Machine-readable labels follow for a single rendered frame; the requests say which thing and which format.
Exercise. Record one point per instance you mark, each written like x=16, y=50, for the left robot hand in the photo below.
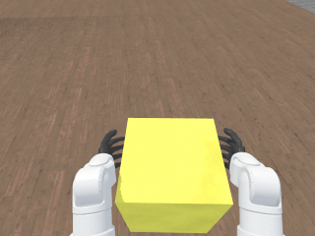
x=107, y=143

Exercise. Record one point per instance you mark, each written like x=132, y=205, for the right robot hand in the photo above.
x=235, y=146

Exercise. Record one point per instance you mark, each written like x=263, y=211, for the carton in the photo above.
x=172, y=177

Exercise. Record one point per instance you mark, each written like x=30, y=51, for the robot left forearm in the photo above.
x=92, y=197

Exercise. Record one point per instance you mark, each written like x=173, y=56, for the robot right forearm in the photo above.
x=259, y=196

